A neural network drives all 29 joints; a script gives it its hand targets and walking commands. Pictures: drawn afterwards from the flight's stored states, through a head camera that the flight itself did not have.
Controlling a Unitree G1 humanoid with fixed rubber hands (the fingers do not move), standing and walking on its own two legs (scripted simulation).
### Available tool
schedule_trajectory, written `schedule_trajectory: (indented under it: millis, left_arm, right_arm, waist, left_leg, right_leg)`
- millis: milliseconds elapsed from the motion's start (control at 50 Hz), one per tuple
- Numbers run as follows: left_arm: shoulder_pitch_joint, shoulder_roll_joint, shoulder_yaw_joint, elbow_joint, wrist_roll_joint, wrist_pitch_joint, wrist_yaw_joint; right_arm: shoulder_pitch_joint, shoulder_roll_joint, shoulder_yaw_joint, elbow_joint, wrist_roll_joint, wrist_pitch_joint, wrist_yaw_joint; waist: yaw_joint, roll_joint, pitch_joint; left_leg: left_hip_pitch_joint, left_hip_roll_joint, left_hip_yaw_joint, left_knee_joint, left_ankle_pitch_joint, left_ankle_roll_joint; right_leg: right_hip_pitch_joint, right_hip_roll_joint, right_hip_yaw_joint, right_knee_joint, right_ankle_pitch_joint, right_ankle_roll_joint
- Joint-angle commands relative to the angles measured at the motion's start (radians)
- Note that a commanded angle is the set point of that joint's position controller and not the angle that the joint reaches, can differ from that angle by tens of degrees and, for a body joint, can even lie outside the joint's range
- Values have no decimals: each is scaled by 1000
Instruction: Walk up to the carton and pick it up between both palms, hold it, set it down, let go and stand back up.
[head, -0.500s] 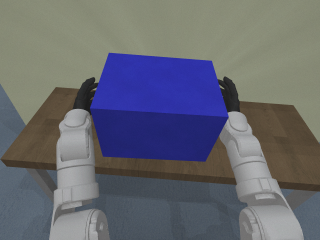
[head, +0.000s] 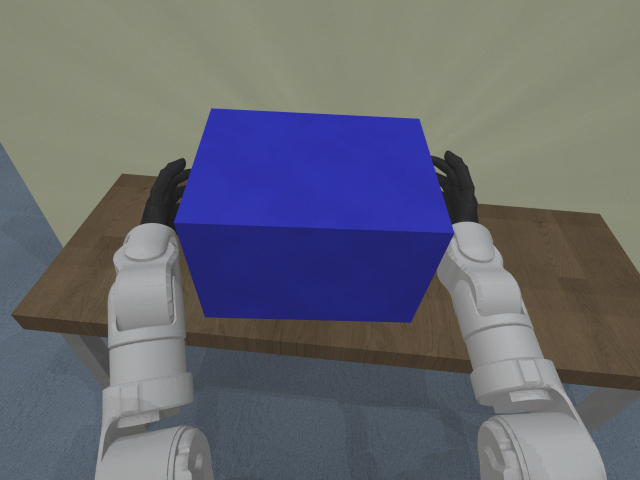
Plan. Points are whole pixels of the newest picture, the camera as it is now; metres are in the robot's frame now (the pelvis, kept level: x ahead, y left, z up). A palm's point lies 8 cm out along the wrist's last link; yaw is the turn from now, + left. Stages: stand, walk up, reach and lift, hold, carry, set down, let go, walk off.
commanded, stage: hold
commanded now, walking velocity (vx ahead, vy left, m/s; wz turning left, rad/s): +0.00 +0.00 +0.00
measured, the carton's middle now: (312, 217) +0.38 +0.00 +0.15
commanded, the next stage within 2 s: none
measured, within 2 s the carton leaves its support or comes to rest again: neither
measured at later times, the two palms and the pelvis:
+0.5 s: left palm (168, 232) +0.35 +0.17 +0.17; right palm (464, 226) +0.35 -0.18 +0.16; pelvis -0.01 +0.00 +0.00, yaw -1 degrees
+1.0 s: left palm (170, 222) +0.36 +0.17 +0.17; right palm (462, 223) +0.35 -0.18 +0.17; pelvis +0.00 +0.00 +0.00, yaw -1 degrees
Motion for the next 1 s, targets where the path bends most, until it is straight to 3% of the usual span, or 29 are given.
schedule_trajectory:
  millis: [0, 60, 100, 180, 320, 400, 420, 440, 480, 500, 520, 600, 640, 780, 840, 920, 980]
  left_arm:
    - [-574, -401, -404, -129, -129, -65, -135]
    - [-620, -416, -434, -192, -157, -77, -121]
    - [-616, -413, -436, -179, -149, -78, -118]
    - [-603, -416, -421, -132, -117, -61, -118]
    - [-587, -423, -437, -182, -136, -55, -98]
    - [-582, -416, -435, -171, -135, -59, -96]
    - [-579, -416, -432, -146, -136, -58, -100]
    - [-577, -403, -422, -142, -132, -58, -104]
    - [-617, -414, -425, -139, -139, -68, -102]
    - [-622, -415, -431, -148, -145, -74, -101]
    - [-634, -406, -424, -110, -133, -73, -104]
    - [-656, -394, -373, -47, -123, -76, -120]
    - [-678, -402, -377, -64, -125, -82, -125]
    - [-657, -424, -388, -59, -126, -88, -120]
    - [-640, -412, -365, -39, -104, -74, -123]
    - [-610, -432, -408, -139, -126, -70, -114]
    - [-589, -433, -438, -163, -125, -72, -98]
  right_arm:
    - [-576, 436, 377, -252, 52, -42, 137]
    - [-628, 441, 406, -332, 79, -57, 140]
    - [-625, 439, 401, -316, 80, -60, 141]
    - [-603, 404, 349, -224, 45, -55, 158]
    - [-627, 397, 375, -282, 70, -76, 162]
    - [-621, 423, 385, -270, 72, -73, 165]
    - [-626, 418, 381, -262, 67, -69, 163]
    - [-630, 424, 384, -263, 71, -67, 162]
    - [-654, 441, 384, -272, 58, -69, 161]
    - [-656, 447, 384, -278, 62, -72, 161]
    - [-652, 451, 379, -238, 50, -65, 159]
    - [-659, 456, 335, -186, 20, -61, 155]
    - [-677, 468, 333, -217, 19, -67, 153]
    - [-652, 456, 343, -207, 30, -69, 151]
    - [-634, 441, 335, -169, 19, -63, 150]
    - [-635, 424, 371, -268, 61, -84, 154]
    - [-624, 399, 389, -276, 81, -85, 158]
  waist:
    - [-21, 36, -354]
    - [-12, 43, -402]
    - [-6, 55, -394]
    - [-13, 83, -318]
    - [-8, 86, -398]
    - [6, 72, -394]
    - [-7, 59, -377]
    - [11, 47, -387]
    - [5, 54, -399]
    - [18, 53, -394]
    - [3, 42, -368]
    - [4, 25, -311]
    - [-3, 34, -346]
    - [-12, 50, -386]
    - [-16, 44, -329]
    - [-14, 65, -403]
    - [-7, 94, -408]
  left_leg:
    - [-5, -113, 121, -28, 242, 10]
    - [23, -113, 117, -2, 294, 2]
    - [20, -113, 120, -6, 289, 1]
    - [-12, -96, 122, -38, 204, -3]
    - [33, -99, 117, 3, 335, -17]
    - [14, -101, 119, -7, 276, 0]
    - [10, -105, 119, -11, 248, 2]
    - [3, -103, 127, -17, 239, 8]
    - [-10, -113, 128, -18, 195, 16]
    - [-18, -109, 127, -17, 195, 16]
    - [-21, -110, 129, -23, 168, 20]
    - [-54, -111, 140, -48, 82, 34]
    - [-57, -114, 137, -51, 77, 37]
    - [-4, -112, 131, -25, 200, 14]
    - [-3, -109, 125, -29, 196, 10]
    - [44, -107, 126, 1, 329, -8]
    - [62, -96, 114, 23, 407, -30]
  right_leg:
    - [191, 88, -39, 9, 174, -5]
    - [192, 99, -42, 20, 201, -9]
    - [180, 100, -45, 16, 189, -9]
    - [125, 104, -46, -10, 36, -21]
    - [157, 109, -45, 10, 151, -25]
    - [158, 103, -43, 11, 127, -18]
    - [150, 100, -41, 8, 105, -19]
    - [159, 101, -39, 4, 109, -16]
    - [149, 94, -39, 9, 89, -14]
    - [153, 93, -35, 7, 90, -13]
    - [150, 91, -31, 4, 71, -15]
    - [144, 82, -33, -8, 5, -6]
    - [162, 81, -35, -4, 10, -5]
    - [168, 95, -39, 6, 110, -5]
    - [154, 94, -45, 2, 81, -10]
    - [172, 108, -56, 18, 163, -12]
    - [146, 112, -48, 13, 178, -19]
